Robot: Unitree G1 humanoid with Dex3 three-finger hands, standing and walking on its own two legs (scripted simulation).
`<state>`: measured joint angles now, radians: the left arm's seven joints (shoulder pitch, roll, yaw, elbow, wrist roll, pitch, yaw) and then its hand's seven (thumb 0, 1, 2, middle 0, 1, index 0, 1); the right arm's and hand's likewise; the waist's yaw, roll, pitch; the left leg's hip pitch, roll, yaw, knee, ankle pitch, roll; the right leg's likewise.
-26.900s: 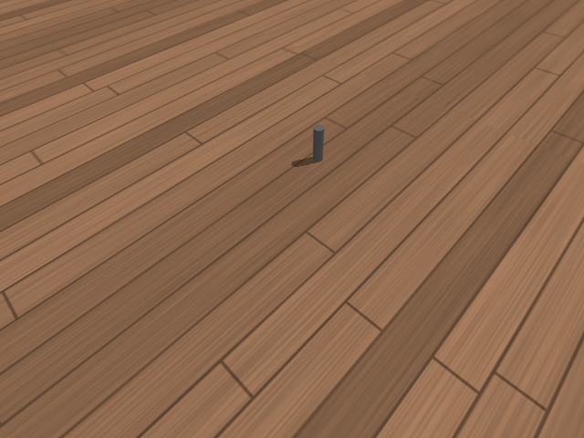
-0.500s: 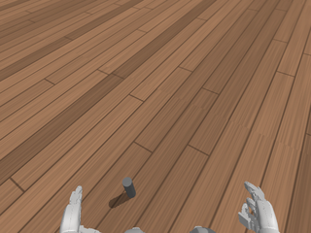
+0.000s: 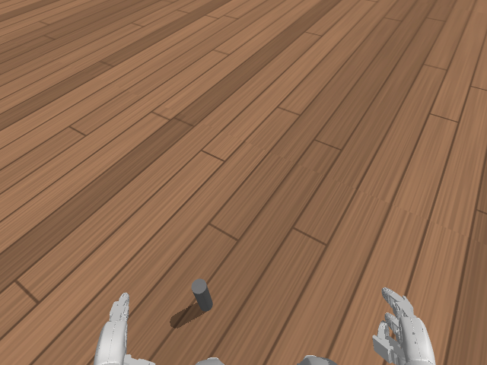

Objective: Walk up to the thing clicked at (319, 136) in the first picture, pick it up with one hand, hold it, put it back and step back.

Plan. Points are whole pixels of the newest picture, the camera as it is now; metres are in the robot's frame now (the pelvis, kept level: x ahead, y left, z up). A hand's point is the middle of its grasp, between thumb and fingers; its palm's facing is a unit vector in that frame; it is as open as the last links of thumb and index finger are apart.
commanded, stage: home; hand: left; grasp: from the side
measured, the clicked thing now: (202, 296) +0.44 +0.19 -0.62
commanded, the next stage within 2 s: stand in 0.78 s
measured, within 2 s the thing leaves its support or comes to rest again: neither
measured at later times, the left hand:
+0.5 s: hand (149, 348) +0.17 +0.18 -0.06, palm faces +0.10 -0.96 -0.28, open 17.5 cm
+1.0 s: hand (148, 344) +0.17 +0.19 -0.06, palm faces +0.10 -0.96 -0.28, open 16.9 cm
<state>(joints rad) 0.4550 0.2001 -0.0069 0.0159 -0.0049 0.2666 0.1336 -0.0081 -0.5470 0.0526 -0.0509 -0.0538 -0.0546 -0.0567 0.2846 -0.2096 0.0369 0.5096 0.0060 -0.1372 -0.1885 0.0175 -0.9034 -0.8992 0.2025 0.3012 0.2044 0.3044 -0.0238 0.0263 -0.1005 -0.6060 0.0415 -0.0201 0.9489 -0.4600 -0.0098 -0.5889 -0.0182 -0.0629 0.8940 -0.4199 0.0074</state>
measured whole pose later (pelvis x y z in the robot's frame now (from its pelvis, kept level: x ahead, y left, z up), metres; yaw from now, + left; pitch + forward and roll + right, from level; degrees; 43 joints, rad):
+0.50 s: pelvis +0.00 +0.00 +0.00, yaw +0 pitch +7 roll -2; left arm 0.45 0.20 -0.01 0.02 0.00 0.26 0.13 -0.01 -0.55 0.05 -0.05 -0.05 -0.05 -0.06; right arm 0.29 -0.21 0.04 0.52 0.00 -0.15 -0.19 0.02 -0.90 -0.90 0.20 0.30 0.20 0.30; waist -0.02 0.03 -0.10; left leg -0.61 0.04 -0.02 0.95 -0.46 0.00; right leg -0.59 -0.02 -0.06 0.89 -0.42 0.01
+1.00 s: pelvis +0.00 +0.01 +0.00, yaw +0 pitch +7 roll -2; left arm 0.46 0.20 -0.01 0.01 0.00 0.25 0.13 -0.01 -0.48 0.12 -0.10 -0.12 -0.10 -0.12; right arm 0.28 -0.20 0.04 0.52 0.00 -0.15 -0.19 0.02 -0.90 -0.90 0.20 0.30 0.20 0.30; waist -0.02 0.02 -0.10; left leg -0.61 0.04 -0.02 0.95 -0.47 0.00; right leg -0.59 -0.02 -0.06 0.89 -0.42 0.01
